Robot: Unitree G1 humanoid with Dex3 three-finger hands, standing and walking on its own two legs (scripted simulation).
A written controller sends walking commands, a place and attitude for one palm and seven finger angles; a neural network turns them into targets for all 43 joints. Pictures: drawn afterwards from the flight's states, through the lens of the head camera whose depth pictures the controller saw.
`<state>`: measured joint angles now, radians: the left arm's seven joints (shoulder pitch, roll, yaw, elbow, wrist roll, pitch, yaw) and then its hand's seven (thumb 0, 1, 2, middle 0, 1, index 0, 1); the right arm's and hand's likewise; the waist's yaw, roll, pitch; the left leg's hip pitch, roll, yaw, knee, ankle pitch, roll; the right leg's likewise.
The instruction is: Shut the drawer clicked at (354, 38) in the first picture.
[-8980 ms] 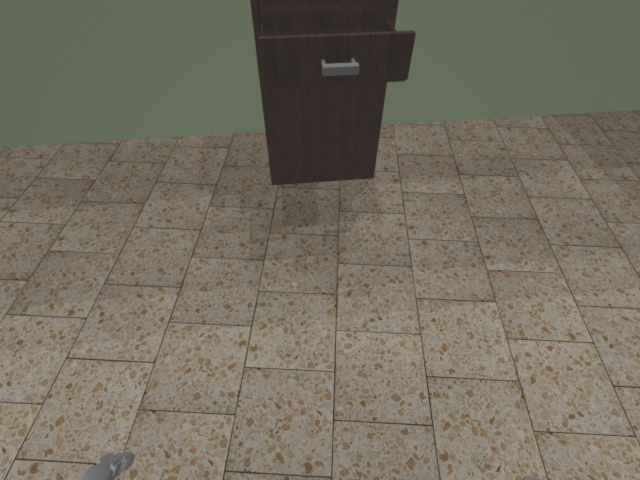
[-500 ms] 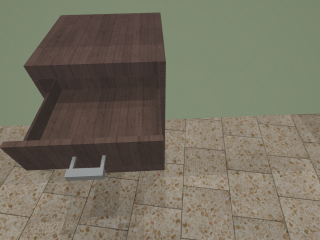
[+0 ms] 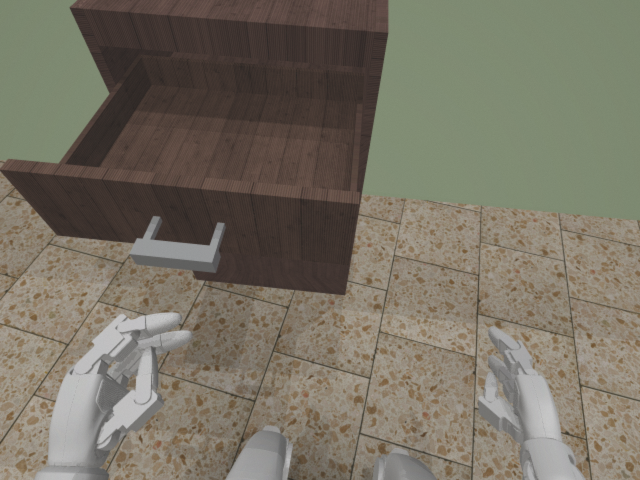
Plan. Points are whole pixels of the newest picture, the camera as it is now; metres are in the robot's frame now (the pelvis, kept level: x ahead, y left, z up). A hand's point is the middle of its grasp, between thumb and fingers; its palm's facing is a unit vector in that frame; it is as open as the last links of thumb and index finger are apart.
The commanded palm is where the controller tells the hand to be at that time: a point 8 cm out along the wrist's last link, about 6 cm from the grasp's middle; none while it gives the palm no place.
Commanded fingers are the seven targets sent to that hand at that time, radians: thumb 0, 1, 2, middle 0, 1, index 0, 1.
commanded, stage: raise the hand and make a fist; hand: left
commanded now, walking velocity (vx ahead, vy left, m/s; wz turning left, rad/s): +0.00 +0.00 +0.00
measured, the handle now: (182, 241) +0.38 +0.24 +0.04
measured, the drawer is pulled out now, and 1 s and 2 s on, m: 0.30 0.30 0.30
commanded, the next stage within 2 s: bring the fist close to the handle in 1.36 s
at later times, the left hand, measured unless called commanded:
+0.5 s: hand (159, 367) +0.21 +0.19 +0.09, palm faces -0.01 -1.00 -0.03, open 3.2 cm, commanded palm +0.18 +0.25 +0.11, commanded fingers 0.00 0.90 0.90 -1.26 -1.45 -1.26 -1.45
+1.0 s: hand (136, 346) +0.21 +0.20 +0.14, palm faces +0.05 -1.00 -0.07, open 3.3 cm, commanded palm +0.17 +0.25 +0.14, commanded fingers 0.00 0.90 0.90 -1.40 -1.60 -1.40 -1.60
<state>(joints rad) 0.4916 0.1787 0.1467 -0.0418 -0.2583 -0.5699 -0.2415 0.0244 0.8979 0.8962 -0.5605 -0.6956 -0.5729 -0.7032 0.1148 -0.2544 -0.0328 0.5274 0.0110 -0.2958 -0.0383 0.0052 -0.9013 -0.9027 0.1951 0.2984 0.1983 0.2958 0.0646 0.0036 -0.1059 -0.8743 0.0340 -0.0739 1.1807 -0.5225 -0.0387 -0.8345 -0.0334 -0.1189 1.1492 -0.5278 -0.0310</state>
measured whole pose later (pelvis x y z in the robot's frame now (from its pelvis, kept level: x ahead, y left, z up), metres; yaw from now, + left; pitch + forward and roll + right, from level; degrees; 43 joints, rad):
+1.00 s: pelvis +0.03 +0.03 +0.04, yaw -1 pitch +9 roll -2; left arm 0.66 0.20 0.08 -0.42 -0.21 -0.26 -0.12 0.02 0.90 0.90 -1.39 -1.59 -1.39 -1.59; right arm 0.25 -0.21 0.04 0.47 0.04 -0.19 -0.03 0.01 -0.90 -0.90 0.20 0.30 0.20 0.30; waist 0.03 0.04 -0.11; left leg -0.64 0.02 -0.03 0.99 -0.50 0.01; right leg -0.60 -0.04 -0.08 0.93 -0.47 0.02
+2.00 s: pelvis +0.03 +0.02 +0.03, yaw -1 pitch +12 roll -2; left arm 0.46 0.20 0.17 -0.10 -0.26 -0.36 -0.21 0.02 0.90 0.90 -1.40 -1.60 -1.40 -1.60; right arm 0.24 -0.23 0.00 0.55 0.02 -0.20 -0.04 0.01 -0.90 -0.90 0.20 0.30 0.20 0.30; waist -0.01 0.03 -0.11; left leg -0.74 0.03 -0.03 1.02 -0.50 -0.01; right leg -0.71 -0.04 -0.08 0.98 -0.49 0.00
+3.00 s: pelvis +0.02 +0.02 +0.00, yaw -2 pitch +18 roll -2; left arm 0.23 0.20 0.12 0.05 -0.20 -0.42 -0.12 0.02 0.90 0.90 -1.40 -1.60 -1.40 -1.60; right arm 0.21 -0.24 0.01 0.51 0.01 -0.10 -0.03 0.01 -0.90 -0.90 0.20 0.30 0.20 0.30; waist -0.02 0.02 -0.15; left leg -0.96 0.03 -0.03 1.19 -0.55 0.00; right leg -0.94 -0.04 -0.07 1.15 -0.53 0.01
